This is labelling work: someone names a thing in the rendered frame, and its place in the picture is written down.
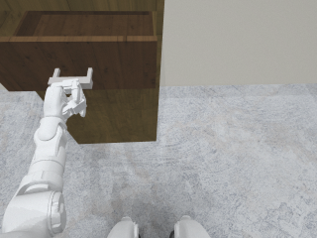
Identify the handle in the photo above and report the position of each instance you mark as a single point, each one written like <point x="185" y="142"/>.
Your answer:
<point x="85" y="81"/>

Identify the left robot forearm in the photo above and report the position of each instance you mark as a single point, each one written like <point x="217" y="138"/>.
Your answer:
<point x="48" y="163"/>

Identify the left robot upper arm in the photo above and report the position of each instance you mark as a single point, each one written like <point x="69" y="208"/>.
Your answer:
<point x="35" y="215"/>

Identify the robot right thigh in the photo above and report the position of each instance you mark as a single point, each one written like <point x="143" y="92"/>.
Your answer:
<point x="188" y="228"/>

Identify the cabinet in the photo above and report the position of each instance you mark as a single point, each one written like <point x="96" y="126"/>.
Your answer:
<point x="111" y="115"/>

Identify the left robot hand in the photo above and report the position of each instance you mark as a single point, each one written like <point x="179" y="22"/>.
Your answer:
<point x="56" y="104"/>

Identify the robot left shin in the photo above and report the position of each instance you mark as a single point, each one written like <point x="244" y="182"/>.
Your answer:
<point x="126" y="219"/>

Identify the drawer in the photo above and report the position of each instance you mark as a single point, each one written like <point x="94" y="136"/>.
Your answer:
<point x="119" y="46"/>

